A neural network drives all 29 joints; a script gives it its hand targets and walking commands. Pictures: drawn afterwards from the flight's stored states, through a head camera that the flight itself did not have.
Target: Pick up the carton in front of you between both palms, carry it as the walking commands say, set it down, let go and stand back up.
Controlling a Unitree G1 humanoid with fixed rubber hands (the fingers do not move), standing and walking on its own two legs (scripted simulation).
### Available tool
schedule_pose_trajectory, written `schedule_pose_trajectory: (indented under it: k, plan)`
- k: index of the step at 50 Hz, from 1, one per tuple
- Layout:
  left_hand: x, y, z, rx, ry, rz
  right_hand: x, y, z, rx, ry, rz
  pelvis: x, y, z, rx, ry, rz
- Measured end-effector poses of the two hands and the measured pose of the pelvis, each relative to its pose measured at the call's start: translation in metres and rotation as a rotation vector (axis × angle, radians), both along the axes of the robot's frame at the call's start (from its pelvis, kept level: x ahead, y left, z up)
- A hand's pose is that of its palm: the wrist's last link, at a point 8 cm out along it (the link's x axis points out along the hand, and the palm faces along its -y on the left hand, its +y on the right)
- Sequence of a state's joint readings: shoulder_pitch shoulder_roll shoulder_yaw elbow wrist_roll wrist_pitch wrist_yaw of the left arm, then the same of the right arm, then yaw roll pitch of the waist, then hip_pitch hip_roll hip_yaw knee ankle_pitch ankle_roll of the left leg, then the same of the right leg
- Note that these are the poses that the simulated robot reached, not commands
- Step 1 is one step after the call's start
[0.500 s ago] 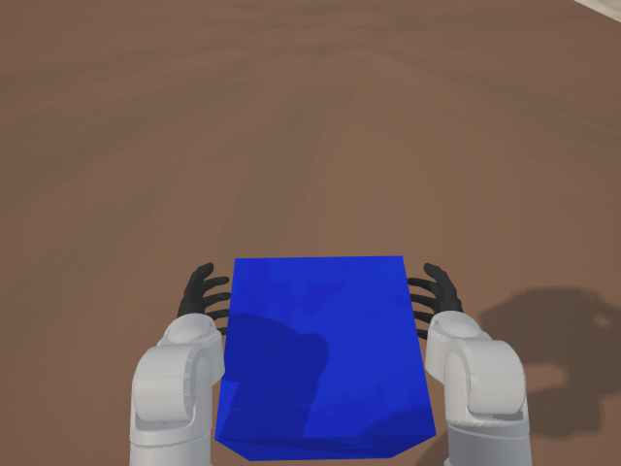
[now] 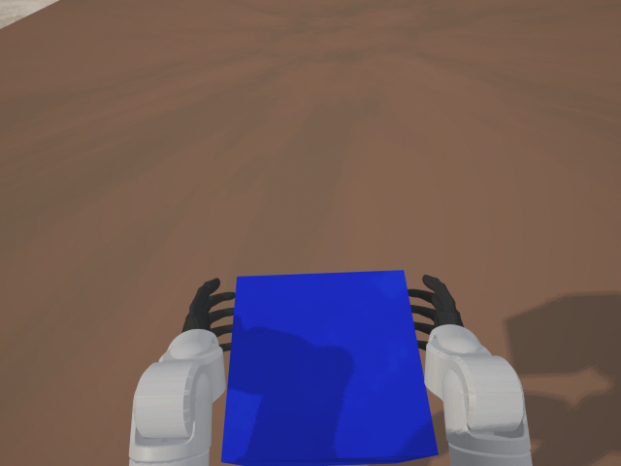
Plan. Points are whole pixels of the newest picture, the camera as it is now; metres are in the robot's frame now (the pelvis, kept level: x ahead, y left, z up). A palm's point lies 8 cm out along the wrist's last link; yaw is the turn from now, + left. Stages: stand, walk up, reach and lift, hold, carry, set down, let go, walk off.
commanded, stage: carry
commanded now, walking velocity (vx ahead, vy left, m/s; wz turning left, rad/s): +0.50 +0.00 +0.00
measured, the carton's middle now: (323, 378) +0.27 +0.00 -0.03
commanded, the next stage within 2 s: none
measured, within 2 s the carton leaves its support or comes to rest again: neither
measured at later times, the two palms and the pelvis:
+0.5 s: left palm (222, 189) +0.54 +0.16 +0.10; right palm (393, 190) +0.53 -0.12 +0.10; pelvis +0.27 +0.03 -0.01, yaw -2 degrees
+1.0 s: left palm (233, 171) +0.61 +0.16 +0.09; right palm (390, 169) +0.61 -0.13 +0.08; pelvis +0.34 +0.01 -0.02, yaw +0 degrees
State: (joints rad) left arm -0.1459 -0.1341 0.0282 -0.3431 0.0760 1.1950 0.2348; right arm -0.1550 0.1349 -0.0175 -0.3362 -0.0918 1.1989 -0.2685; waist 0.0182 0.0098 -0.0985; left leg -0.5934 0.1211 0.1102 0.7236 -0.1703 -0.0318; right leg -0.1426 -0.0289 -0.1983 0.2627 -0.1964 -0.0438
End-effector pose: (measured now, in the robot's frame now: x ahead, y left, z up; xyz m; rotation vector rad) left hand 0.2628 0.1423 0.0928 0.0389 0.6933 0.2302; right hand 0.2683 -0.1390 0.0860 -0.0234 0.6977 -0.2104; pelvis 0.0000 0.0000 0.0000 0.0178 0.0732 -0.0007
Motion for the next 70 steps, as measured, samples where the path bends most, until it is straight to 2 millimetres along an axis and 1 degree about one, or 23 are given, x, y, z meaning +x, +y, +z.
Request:
schedule_pose_trajectory:
  k: [3,6,9,12,15,19,22,25,29,32,35,39,42,46,51,58,64,70]
  plan:
    - [0.041,0.005,0.008,-0.008,-0.053,-0.012,0.038,0.004,0.01,-0.004,-0.053,-0.017,0.042,0.008,-0.003,-0.007,-0.002,-0.002]
    - [0.086,0.014,0.009,-0.021,-0.091,-0.021,0.079,0.013,0.015,-0.014,-0.091,-0.03,0.089,0.018,-0.011,-0.017,-0.007,-0.008]
    - [0.132,0.026,-0.001,-0.042,-0.111,-0.026,0.123,0.026,0.01,-0.032,-0.106,-0.039,0.136,0.031,-0.027,-0.015,-0.02,-0.024]
    - [0.169,0.033,-0.011,-0.066,-0.065,-0.02,0.156,0.032,0.0,-0.043,-0.04,-0.042,0.165,0.039,-0.024,-0.008,-0.014,-0.04]
    - [0.196,0.033,-0.015,-0.057,-0.001,-0.039,0.178,0.032,-0.005,-0.038,0.027,-0.058,0.189,0.043,-0.014,-0.023,-0.006,-0.05]
    - [0.231,0.03,-0.011,-0.051,0.008,-0.054,0.209,0.029,-0.003,-0.036,0.036,-0.073,0.219,0.044,-0.006,-0.031,-0.005,-0.045]
    - [0.256,0.026,-0.003,-0.046,-0.039,-0.047,0.236,0.025,0.005,-0.028,-0.01,-0.07,0.242,0.039,-0.007,-0.023,-0.012,-0.039]
    - [0.278,0.021,0.005,-0.035,-0.093,-0.031,0.263,0.019,0.01,-0.021,-0.064,-0.052,0.27,0.03,-0.014,0.0,-0.026,-0.033]
    - [0.306,0.014,0.009,0.004,-0.081,-0.039,0.292,0.012,0.007,0.005,-0.059,-0.051,0.303,0.024,-0.015,-0.026,-0.024,-0.021]
    - [0.323,0.012,0.006,0.002,-0.054,-0.034,0.309,0.01,0.003,0.0,-0.031,-0.046,0.321,0.021,-0.016,-0.031,-0.016,-0.013]
    - [0.335,0.011,0.0,-0.008,-0.038,-0.023,0.323,0.01,0.0,-0.007,-0.016,-0.039,0.332,0.017,-0.018,-0.03,-0.007,-0.009]
    - [0.344,0.012,-0.005,-0.016,-0.032,-0.009,0.337,0.01,-0.002,-0.012,-0.01,-0.03,0.341,0.014,-0.019,-0.028,0.0,-0.004]
    - [0.348,0.012,-0.006,-0.019,-0.035,-0.001,0.342,0.01,-0.003,-0.014,-0.013,-0.025,0.344,0.013,-0.019,-0.027,0.002,-0.001]
    - [0.349,0.013,-0.006,-0.02,-0.043,0.005,0.345,0.011,-0.003,-0.015,-0.021,-0.02,0.345,0.013,-0.02,-0.025,0.002,0.002]
    - [0.345,0.014,-0.007,-0.017,-0.049,0.007,0.341,0.012,-0.004,-0.016,-0.027,-0.017,0.342,0.013,-0.022,-0.024,-0.003,0.004]
    - [0.331,0.013,-0.01,-0.004,-0.028,-0.003,0.326,0.011,-0.008,-0.026,-0.006,-0.014,0.333,0.013,-0.022,-0.023,-0.023,0.004]
    - [0.322,0.013,-0.02,0.014,0.012,-0.021,0.316,0.011,-0.017,-0.044,0.035,-0.001,0.321,0.014,-0.02,-0.022,-0.039,0.004]
    - [0.318,0.015,-0.03,0.017,0.029,-0.033,0.31,0.012,-0.027,-0.046,0.051,0.018,0.307,0.015,-0.018,-0.02,-0.046,0.004]
